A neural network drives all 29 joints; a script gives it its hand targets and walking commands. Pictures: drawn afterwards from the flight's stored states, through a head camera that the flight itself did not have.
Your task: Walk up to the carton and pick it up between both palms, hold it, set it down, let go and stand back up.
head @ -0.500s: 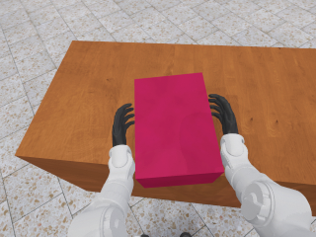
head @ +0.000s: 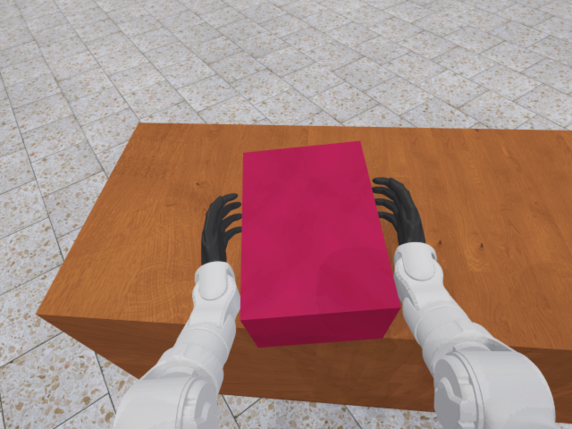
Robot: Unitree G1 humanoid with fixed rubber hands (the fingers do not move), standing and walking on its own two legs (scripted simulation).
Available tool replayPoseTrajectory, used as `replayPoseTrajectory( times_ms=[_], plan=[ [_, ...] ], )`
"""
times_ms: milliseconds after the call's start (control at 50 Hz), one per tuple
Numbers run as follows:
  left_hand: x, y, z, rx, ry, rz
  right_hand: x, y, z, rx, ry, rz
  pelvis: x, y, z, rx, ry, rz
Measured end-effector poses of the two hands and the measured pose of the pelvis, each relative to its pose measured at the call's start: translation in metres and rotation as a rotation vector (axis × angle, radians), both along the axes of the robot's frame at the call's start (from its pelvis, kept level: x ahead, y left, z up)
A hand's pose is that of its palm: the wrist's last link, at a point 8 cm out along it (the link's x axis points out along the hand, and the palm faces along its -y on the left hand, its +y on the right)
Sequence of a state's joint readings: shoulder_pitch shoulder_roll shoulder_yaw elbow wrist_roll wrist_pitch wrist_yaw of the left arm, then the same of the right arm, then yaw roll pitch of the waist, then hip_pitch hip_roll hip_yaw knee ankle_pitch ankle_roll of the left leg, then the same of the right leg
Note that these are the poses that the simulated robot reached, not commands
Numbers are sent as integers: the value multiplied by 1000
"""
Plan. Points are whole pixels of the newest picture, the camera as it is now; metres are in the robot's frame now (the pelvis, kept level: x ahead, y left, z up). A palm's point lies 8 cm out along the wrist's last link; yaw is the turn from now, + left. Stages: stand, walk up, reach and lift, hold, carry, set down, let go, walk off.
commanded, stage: reach and lift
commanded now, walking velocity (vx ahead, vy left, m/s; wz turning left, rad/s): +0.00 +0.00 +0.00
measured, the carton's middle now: (310, 242) +0.42 -0.01 +0.01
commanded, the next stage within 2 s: none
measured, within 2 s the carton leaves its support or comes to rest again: neither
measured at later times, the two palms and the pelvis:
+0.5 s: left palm (196, 217) +0.38 +0.14 +0.12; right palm (420, 206) +0.39 -0.14 +0.13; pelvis +0.00 +0.00 +0.03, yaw +0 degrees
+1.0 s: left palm (161, 198) +0.36 +0.16 +0.18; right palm (417, 208) +0.36 -0.12 +0.16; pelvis +0.00 +0.03 +0.03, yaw +1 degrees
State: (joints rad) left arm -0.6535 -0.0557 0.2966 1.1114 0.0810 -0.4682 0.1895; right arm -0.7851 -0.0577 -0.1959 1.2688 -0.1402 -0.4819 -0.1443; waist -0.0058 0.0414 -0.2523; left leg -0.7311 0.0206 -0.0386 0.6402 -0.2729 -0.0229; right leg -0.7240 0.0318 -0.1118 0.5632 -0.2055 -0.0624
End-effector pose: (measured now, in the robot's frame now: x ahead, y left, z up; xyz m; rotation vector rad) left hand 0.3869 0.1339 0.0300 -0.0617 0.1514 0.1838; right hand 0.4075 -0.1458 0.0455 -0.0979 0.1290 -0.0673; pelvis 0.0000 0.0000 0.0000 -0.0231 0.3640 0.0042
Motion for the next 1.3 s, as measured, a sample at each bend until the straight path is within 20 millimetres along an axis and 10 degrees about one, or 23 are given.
replayPoseTrajectory(
  times_ms=[280,1300],
  plan=[
    [6,-2,70,36,-4,-48,-7,-2,66,36,0,-52,3,3,24,11,-209,-7],
    [-25,25,165,93,13,-96,-50,24,123,106,11,-87,-4,27,29,4,-483,0]
  ],
)
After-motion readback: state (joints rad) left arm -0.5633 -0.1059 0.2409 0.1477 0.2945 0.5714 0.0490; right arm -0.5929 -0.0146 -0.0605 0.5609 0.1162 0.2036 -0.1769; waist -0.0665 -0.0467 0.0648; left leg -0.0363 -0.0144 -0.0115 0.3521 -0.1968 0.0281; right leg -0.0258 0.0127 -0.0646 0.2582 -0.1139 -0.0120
